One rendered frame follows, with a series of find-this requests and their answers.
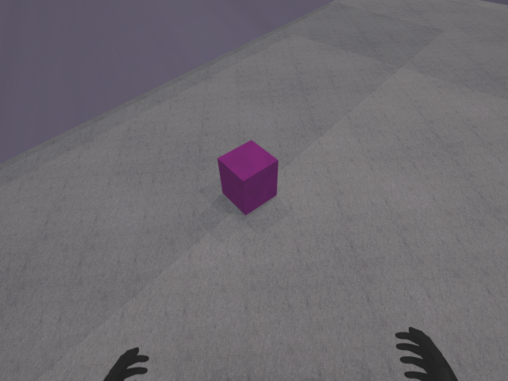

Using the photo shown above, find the right robot hand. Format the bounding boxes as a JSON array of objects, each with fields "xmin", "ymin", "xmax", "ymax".
[{"xmin": 395, "ymin": 327, "xmax": 458, "ymax": 381}]

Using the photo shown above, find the carton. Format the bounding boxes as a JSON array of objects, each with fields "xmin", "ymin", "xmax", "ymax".
[{"xmin": 217, "ymin": 140, "xmax": 278, "ymax": 215}]

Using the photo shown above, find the left robot hand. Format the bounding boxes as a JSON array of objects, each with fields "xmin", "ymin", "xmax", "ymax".
[{"xmin": 103, "ymin": 348, "xmax": 149, "ymax": 381}]

